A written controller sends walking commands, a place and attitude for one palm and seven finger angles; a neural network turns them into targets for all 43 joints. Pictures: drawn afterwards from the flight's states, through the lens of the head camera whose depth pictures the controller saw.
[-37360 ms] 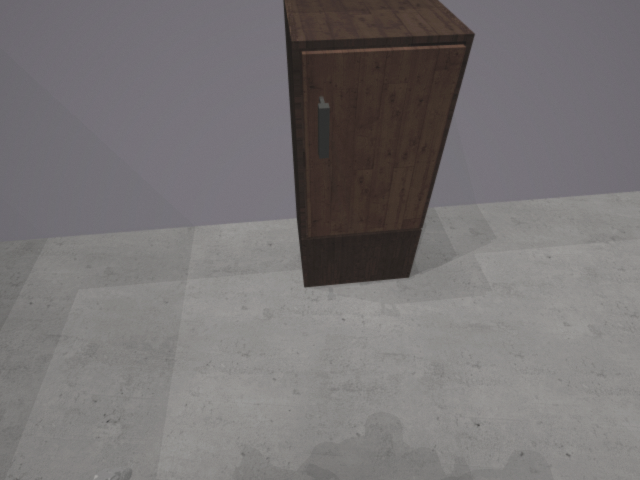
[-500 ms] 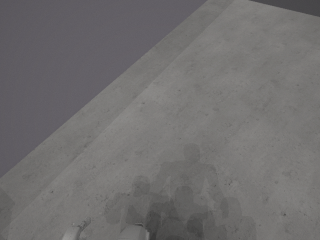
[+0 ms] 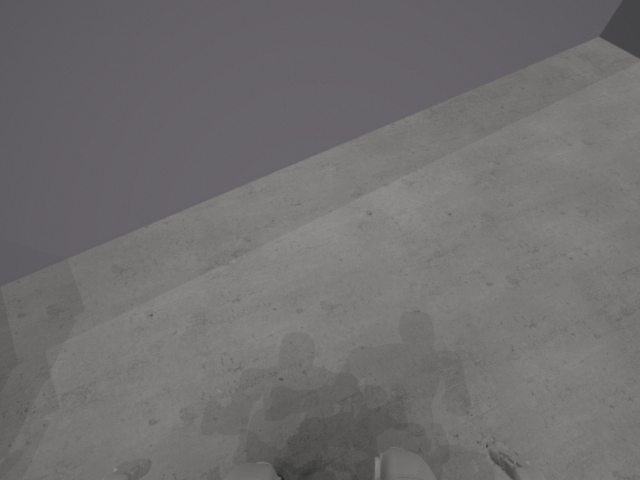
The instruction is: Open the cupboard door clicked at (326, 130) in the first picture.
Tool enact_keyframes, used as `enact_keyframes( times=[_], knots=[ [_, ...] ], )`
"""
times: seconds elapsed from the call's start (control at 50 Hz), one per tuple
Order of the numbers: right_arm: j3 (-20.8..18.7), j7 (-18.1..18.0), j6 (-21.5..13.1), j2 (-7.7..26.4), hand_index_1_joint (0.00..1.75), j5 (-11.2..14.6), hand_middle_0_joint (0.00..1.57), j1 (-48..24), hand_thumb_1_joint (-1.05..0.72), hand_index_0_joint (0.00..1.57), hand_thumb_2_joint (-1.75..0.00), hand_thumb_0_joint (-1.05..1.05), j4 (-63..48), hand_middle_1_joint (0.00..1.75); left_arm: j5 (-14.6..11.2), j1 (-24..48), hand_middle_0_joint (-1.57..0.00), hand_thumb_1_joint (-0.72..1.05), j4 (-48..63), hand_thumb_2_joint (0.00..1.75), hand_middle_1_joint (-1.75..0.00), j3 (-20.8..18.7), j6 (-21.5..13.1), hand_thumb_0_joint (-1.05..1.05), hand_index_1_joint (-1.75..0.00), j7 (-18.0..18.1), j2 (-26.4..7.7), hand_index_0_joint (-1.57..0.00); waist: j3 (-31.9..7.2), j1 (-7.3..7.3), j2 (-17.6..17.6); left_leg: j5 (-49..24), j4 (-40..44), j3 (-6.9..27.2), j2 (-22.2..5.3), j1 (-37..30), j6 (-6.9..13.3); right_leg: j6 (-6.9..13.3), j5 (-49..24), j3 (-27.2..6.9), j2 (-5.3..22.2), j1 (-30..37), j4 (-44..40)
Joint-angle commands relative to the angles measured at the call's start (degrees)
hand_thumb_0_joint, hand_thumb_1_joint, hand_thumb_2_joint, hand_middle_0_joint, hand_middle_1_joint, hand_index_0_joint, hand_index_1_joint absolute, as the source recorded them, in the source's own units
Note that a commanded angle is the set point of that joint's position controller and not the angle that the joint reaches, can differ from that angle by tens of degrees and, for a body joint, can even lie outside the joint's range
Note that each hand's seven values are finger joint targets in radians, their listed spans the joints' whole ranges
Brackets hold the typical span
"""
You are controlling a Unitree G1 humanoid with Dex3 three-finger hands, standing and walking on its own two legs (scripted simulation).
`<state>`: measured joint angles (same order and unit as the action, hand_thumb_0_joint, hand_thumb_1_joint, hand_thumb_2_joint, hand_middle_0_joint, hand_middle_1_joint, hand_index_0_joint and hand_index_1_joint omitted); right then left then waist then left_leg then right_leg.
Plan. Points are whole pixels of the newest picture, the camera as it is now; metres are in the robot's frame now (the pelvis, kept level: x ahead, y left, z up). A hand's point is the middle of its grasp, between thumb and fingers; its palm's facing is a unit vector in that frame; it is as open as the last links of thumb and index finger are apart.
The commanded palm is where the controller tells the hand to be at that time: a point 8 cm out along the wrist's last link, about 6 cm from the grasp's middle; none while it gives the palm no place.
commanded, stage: turn to face it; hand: left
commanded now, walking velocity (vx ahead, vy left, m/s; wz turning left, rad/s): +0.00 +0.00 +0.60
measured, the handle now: out of the picture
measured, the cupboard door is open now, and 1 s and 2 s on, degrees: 50 50 50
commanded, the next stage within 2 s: none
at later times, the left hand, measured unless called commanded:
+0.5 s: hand out of the picture +0.03 +0.14 -0.16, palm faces +0.30 -0.92 -0.23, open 7.4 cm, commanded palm none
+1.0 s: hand out of the picture +0.06 +0.19 -0.15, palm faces +0.53 -0.81 -0.25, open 7.4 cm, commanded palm none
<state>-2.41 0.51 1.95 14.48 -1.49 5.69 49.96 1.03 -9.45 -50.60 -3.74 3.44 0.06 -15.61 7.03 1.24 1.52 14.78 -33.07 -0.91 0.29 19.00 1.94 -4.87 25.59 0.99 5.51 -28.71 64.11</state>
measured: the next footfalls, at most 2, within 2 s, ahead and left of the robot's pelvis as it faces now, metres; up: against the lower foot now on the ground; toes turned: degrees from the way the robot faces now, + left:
right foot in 0.20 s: +0.06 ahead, -0.17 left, +0.00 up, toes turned +5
left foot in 0.60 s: +0.06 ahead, +0.06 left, +0.00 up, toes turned +28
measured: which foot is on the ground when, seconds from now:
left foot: down 0.00-0.20, up 0.22-0.58, down 0.60-1.00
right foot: up 0.00-0.18, down 0.20-0.60, up 0.62-1.00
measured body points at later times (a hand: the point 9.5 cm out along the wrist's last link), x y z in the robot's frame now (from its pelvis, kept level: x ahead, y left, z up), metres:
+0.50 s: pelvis +0.04 -0.06 +0.01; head +0.11 -0.05 +0.45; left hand +0.02 +0.18 -0.14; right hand +0.22 -0.28 -0.14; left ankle +0.01 +0.06 -0.69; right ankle +0.02 -0.17 -0.73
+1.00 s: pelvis +0.07 -0.06 +0.01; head +0.11 -0.03 +0.45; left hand +0.03 +0.23 -0.13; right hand +0.27 -0.24 -0.13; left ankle +0.03 +0.05 -0.73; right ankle +0.15 -0.20 -0.70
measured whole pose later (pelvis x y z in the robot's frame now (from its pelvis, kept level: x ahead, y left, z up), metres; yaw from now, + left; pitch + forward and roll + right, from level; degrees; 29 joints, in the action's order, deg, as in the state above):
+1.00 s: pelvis +0.07 -0.06 +0.01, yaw +34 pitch +2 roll -1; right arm -3.3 0.7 2.4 12.8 -1.6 11.4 51.9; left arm 0.8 -6.5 -48.3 -3.4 2.6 0.0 -15.0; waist 4.4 -1.3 0.0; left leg 12.6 -29.5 6.1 1.9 19.0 0.8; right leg -4.6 22.5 -0.5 2.0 -22.7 44.6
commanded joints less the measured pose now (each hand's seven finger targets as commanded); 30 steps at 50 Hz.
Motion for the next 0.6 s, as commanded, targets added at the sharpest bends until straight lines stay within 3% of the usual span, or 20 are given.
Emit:
enact_keyframes(
  times=[0.0,0.04,0.08,0.1,0.14,0.16,0.18,0.2,0.22,0.24,0.26,0.3,0.36,0.44,0.48,0.52,0.54,0.56,0.58],
  knots=[
    [-3.63,-0.57,-0.88,12.65,0.30,0.07,0.20,0.55,-0.90,0.20,-0.90,0.00,-3.62,0.30,0.11,-0.77,-0.20,0.90,4.72,0.90,-0.30,-1.11,-1.00,0.00,-0.30,0.08,-3.85,-0.20,-8.13,-1.54,-8.35,-3.24,15.31,14.74,-12.36,-1.39,6.69,-0.16,-2.25,0.31,-1.23,3.01,-8.02],
    [-4.01,-0.47,-0.67,12.54,0.30,-0.02,0.20,1.18,-0.90,0.20,-0.90,0.00,-3.33,0.30,0.13,0.35,-0.20,0.90,5.48,0.90,-0.30,-0.95,-1.30,0.00,-0.30,0.08,-3.59,-0.20,-7.90,-2.05,-9.68,-1.83,14.90,16.00,-11.91,-1.00,6.58,-0.03,-1.78,0.99,-2.35,4.68,-13.08],
    [-4.30,-0.42,-0.52,12.46,0.30,-0.05,0.20,1.41,-0.90,0.20,-0.90,0.00,-3.37,0.30,0.00,-0.04,-0.20,0.90,6.05,0.90,-0.30,-0.90,-1.75,0.00,-0.30,0.19,-3.37,-0.20,-9.06,-1.96,-11.49,-5.71,12.81,17.71,-11.45,-1.46,6.47,0.24,-1.73,1.40,-3.87,7.73,-19.06],
    [-4.44,-0.47,-0.41,12.34,0.30,0.03,0.20,1.31,-0.90,0.20,-0.90,0.00,-3.52,0.30,-0.15,-0.85,-0.20,0.90,5.90,0.90,-0.30,-0.88,-2.04,0.00,-0.30,0.25,-3.23,-0.20,-9.57,-1.67,-11.43,-8.06,11.50,18.33,-11.17,-0.97,6.25,0.48,-2.73,1.64,-4.72,10.32,-22.26],
    [-4.59,-0.52,-0.32,11.37,0.30,0.47,0.20,-0.06,-0.90,0.20,-0.90,0.00,-4.11,0.30,-0.27,-4.88,-0.20,0.90,5.25,0.90,-0.30,-1.20,-2.80,0.00,-0.30,0.42,-4.03,-0.20,-11.47,0.38,-11.05,-10.97,6.47,17.44,-8.79,1.80,4.22,0.83,-9.60,1.90,-5.12,18.63,-33.96],
    [-4.31,-0.36,-0.39,8.97,0.30,0.99,0.20,-0.32,-0.90,0.20,-0.90,0.00,-4.60,0.30,0.04,-7.67,-0.20,0.90,4.86,0.90,-0.30,-1.89,-3.53,0.00,-0.30,0.86,-6.71,-0.20,-12.77,1.90,-4.46,-5.62,0.36,15.07,-5.39,7.31,1.40,2.04,-11.84,-3.29,0.28,26.13,-42.64],
    [-3.58,-0.09,-0.60,4.27,0.30,1.41,0.20,0.60,-0.90,0.20,-0.90,0.00,-5.78,0.30,0.96,-9.12,-0.20,0.90,4.65,0.90,-0.30,-3.01,-4.23,0.00,-0.30,1.44,-12.57,-0.20,-13.67,2.44,15.31,12.00,-14.43,3.65,3.60,17.45,-3.95,7.56,-18.75,-20.64,17.07,32.08,-48.41],
    [-3.81,0.05,-0.56,6.30,0.30,0.90,0.20,-0.57,-0.90,0.20,-0.90,0.00,-6.19,0.30,0.65,-8.39,-0.20,0.90,4.83,0.90,-0.30,-2.54,-4.20,0.00,-0.30,1.71,-13.54,-0.20,-12.90,2.47,15.86,22.32,-28.64,3.59,2.08,17.00,-4.35,12.88,-29.24,-23.28,24.36,25.42,-47.33],
    [-3.89,0.24,-0.26,6.08,0.30,0.83,0.20,0.77,-0.90,0.20,-0.90,0.00,-6.17,0.30,0.51,-5.56,-0.20,0.90,5.68,0.90,-0.30,-2.11,-4.12,0.00,-0.30,1.98,-11.10,-0.20,-11.68,0.57,9.40,19.08,-33.87,5.34,0.18,15.88,-4.06,14.54,-32.55,-17.02,22.44,22.71,-45.55],
    [-3.84,0.24,0.27,5.54,0.30,0.52,0.20,0.45,-0.90,0.20,-0.90,0.00,-4.17,0.30,0.33,-3.38,-0.20,0.90,5.53,0.90,-0.30,-1.48,-4.33,0.00,-0.30,2.13,-7.97,-0.20,-10.45,-0.66,12.27,16.29,-37.13,4.84,-0.76,17.44,-4.78,13.10,-38.95,-13.30,17.78,23.90,-43.69],
    [-3.68,0.50,0.71,5.48,0.30,0.60,0.20,0.99,-0.90,0.20,-0.90,0.00,-3.08,0.30,0.02,-2.23,-0.20,0.90,5.63,0.90,-0.30,-0.88,-4.15,0.00,-0.30,1.99,-7.04,-0.20,-9.86,-1.65,12.55,12.94,-38.67,3.36,-1.56,18.08,-5.66,11.62,-44.80,-6.97,14.31,25.51,-41.44],
    [-3.02,0.95,0.91,4.45,0.30,0.76,0.20,-0.32,-0.90,0.20,-0.90,0.00,-3.12,0.30,-0.09,-3.90,-0.20,0.90,5.37,0.90,-0.30,-0.54,-4.23,0.00,-0.30,1.94,-5.85,-0.20,-9.41,-0.92,13.02,10.74,-34.61,0.39,-1.54,18.19,-6.54,9.82,-52.76,-0.80,11.94,28.84,-40.21],
    [-2.10,1.29,0.85,3.16,0.30,0.87,0.20,-4.02,-0.90,0.20,-0.90,0.00,-3.35,0.30,0.08,-8.41,-0.20,0.90,3.76,0.90,-0.30,-0.87,-4.35,0.00,-0.30,2.12,-6.66,-0.20,-9.44,1.16,10.61,9.90,-24.62,-2.50,-1.44,16.51,-6.72,9.20,-58.27,1.93,12.31,33.47,-38.60],
    [-1.46,1.51,0.61,2.26,0.30,0.98,0.20,-5.88,-0.90,0.20,-0.90,0.00,-3.59,0.30,0.45,-9.61,-0.20,0.90,2.87,0.90,-0.30,-1.47,-4.16,0.00,-0.30,1.99,-8.31,-0.20,-9.29,1.92,10.44,9.62,-13.27,-5.63,-0.66,10.93,-5.67,9.91,-58.54,4.02,13.79,32.96,-36.70],
    [-1.43,1.42,0.28,2.70,0.30,1.03,0.20,-5.07,-0.90,0.20,-0.90,0.00,-3.59,0.30,0.51,-8.50,-0.20,0.90,3.01,0.90,-0.30,-1.86,-4.13,0.00,-0.30,1.86,-9.07,-0.20,-10.00,1.28,11.24,8.72,-8.45,-6.69,0.05,6.90,-4.66,9.94,-58.78,4.82,14.54,31.39,-34.66],
    [-1.93,1.15,-0.10,4.34,0.30,0.78,0.20,-0.16,-0.90,0.20,-0.90,0.00,-2.67,0.30,0.20,-6.36,-0.20,0.90,3.10,0.90,-0.30,-2.14,-4.20,0.00,-0.30,1.56,-9.30,-0.20,-11.71,-1.77,9.88,1.74,0.03,-7.50,1.16,-2.33,-3.38,7.72,-56.61,7.60,13.84,26.91,-28.34],
    [-2.57,1.06,-0.46,6.41,0.30,0.48,0.20,5.34,-0.90,0.20,-0.90,0.00,-1.43,0.30,-0.28,-4.89,-0.20,0.90,3.66,0.90,-0.30,-2.10,-4.12,0.00,-0.30,1.38,-9.28,-0.20,-14.30,-5.09,5.92,-7.81,5.99,-5.71,-0.14,-12.15,-2.16,5.60,-49.21,9.13,13.09,20.82,-20.18],
    [-4.24,0.70,-0.99,12.78,0.30,-0.06,0.20,10.22,-0.90,0.20,-0.90,0.00,-0.44,0.30,-0.74,-3.65,-0.20,0.90,5.48,0.90,-0.30,-1.48,-3.81,0.00,-0.30,0.81,-6.05,-0.20,-17.51,-7.71,-9.10,-26.57,7.09,11.43,-13.58,-24.75,4.27,1.50,-16.67,10.56,6.06,4.53,-6.63],
    [-5.25,0.12,-0.90,17.37,0.30,0.57,0.20,13.83,-0.90,0.20,-0.90,0.00,-0.08,0.30,-0.85,-1.05,-0.20,0.90,7.93,0.90,-0.30,-0.31,-3.23,0.00,-0.30,0.91,-2.97,-0.20,-19.07,-8.65,-19.15,-51.22,8.58,27.37,-25.56,-26.45,12.98,-0.53,13.90,5.18,0.23,-5.82,4.98]
  ],
)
